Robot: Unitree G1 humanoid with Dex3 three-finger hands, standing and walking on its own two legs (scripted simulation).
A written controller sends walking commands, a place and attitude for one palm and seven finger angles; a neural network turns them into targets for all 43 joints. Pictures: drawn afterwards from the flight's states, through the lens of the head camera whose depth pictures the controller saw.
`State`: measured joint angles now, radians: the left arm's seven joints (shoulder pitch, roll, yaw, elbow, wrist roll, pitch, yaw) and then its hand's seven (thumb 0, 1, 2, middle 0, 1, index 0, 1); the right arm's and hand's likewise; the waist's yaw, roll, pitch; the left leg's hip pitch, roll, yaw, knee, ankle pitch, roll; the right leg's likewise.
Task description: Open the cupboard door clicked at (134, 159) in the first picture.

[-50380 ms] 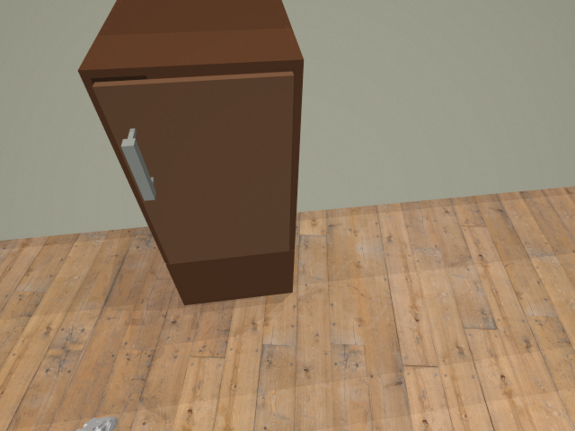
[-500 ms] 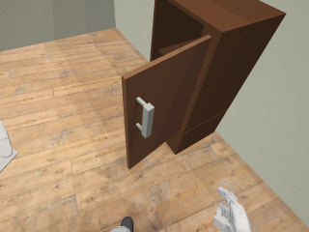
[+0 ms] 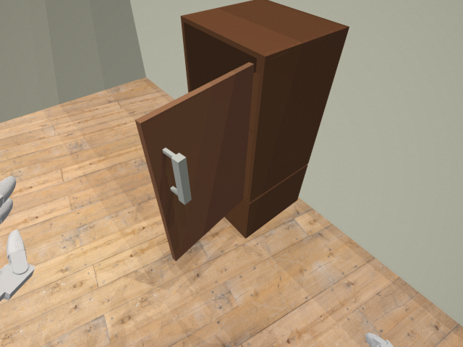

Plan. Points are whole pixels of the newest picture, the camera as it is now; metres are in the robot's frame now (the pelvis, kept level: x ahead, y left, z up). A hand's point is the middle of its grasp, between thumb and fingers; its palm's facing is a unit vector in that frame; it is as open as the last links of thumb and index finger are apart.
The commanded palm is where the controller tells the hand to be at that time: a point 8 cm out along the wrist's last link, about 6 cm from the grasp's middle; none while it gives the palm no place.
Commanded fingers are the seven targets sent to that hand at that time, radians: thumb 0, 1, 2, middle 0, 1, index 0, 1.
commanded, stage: stop stepping back and stand still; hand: left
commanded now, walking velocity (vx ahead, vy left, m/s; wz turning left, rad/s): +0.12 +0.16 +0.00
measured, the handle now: (176, 176) +0.51 +0.16 -0.03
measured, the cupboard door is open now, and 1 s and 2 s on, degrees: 99 99 99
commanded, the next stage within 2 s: let the arm hang, fingers relaxed in 0.82 s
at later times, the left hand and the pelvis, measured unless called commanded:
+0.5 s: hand out of the picture +0.13 +0.31 +0.15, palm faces +0.47 -0.76 -0.45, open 7.4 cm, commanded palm +0.08 +0.34 +0.18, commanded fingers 0.00 0.90 0.90 -0.20 -0.30 -0.20 -0.30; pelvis -0.05 +0.04 +0.00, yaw +2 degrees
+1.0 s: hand (1, 329) +0.14 +0.31 +0.07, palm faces +0.27 -0.81 -0.51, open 7.4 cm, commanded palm none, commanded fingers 0.00 0.90 0.90 -0.20 -0.30 -0.20 -0.30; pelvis -0.07 +0.04 +0.00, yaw +4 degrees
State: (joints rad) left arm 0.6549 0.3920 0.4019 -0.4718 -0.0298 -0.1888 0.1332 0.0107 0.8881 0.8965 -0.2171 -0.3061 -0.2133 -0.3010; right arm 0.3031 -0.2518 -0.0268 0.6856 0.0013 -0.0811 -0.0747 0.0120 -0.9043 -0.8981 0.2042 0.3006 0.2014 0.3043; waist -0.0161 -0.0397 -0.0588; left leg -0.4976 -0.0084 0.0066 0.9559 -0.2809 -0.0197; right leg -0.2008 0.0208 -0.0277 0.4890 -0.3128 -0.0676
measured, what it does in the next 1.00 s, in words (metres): steps on the spot: left foot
